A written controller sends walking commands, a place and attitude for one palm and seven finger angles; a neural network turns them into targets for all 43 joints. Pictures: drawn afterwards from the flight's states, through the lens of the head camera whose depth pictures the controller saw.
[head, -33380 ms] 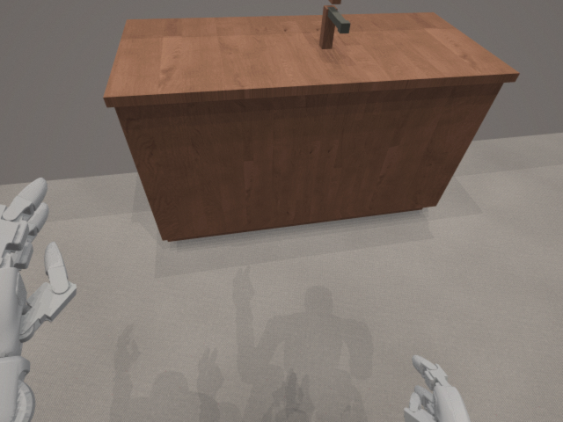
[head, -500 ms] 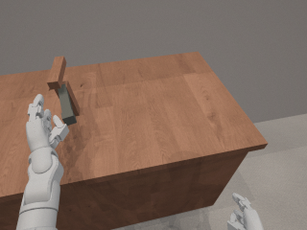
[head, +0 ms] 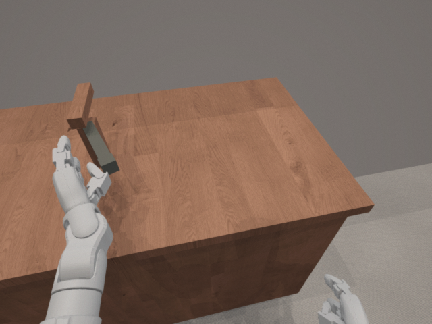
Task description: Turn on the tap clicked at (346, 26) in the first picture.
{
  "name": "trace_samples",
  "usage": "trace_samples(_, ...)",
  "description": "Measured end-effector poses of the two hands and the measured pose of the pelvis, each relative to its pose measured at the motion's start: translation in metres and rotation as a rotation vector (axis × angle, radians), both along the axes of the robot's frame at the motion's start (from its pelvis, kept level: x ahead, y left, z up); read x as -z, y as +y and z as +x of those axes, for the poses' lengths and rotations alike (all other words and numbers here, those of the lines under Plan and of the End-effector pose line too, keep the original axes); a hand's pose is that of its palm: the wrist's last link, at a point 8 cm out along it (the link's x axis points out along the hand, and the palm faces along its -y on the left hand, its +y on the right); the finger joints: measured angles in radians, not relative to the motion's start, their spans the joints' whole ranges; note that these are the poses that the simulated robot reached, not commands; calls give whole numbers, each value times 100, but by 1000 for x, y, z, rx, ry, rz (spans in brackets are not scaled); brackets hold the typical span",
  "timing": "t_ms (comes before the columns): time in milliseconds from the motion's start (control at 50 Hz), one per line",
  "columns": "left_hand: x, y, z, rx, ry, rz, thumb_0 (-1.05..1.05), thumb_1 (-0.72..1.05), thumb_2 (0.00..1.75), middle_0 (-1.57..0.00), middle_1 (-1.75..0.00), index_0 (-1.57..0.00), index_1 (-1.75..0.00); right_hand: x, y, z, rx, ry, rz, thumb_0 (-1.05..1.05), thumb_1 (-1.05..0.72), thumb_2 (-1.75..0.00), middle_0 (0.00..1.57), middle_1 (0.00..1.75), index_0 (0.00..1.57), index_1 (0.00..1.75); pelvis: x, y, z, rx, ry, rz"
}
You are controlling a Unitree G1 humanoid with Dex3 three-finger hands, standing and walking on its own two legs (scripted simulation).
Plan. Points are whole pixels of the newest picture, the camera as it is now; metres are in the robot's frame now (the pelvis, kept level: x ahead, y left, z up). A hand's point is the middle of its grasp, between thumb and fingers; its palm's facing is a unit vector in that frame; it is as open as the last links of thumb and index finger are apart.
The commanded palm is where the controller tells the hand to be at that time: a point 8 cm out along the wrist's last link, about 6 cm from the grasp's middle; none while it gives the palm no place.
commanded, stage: push the lever round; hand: left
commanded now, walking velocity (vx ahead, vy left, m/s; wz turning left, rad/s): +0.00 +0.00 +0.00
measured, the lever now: (108, 164) +0.36 +0.24 +0.12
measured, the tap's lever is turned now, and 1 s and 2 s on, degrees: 22 51 74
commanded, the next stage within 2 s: lift the hand up off the lever in 1.72 s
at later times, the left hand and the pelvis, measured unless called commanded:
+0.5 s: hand (128, 168) +0.35 +0.20 +0.12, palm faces +0.67 -0.74 -0.04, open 7.7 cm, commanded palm +0.30 +0.22 +0.11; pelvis -0.01 +0.00 +0.00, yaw +0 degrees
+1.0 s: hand (148, 157) +0.39 +0.17 +0.12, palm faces +0.75 -0.66 -0.07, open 7.7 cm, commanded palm +0.34 +0.19 +0.11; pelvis +0.00 -0.01 +0.00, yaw +0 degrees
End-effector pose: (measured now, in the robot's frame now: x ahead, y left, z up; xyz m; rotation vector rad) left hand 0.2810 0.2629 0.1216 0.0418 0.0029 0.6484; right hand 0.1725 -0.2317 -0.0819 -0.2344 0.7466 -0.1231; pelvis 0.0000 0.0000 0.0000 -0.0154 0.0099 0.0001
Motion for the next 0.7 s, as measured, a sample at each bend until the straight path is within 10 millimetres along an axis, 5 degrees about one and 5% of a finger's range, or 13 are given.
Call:
trace_samples(420, -2, -31, 15, -76, 30, -29, 2, 91, 90, -15, -15, -15, -15, 2, 15, 3, -22, 20, 27, 1, -90, -90, 20, 30, 20, 30, 0, 2, -8, -6, -3, 0)
trace_samples(700, -2, -53, 35, -138, 61, -41, 1, 92, 90, -15, -15, -15, -15, 12, 8, -10, -14, 83, 39, 1, -90, -90, 20, 30, 20, 30, 1, -2, -8, -4, 19, 2)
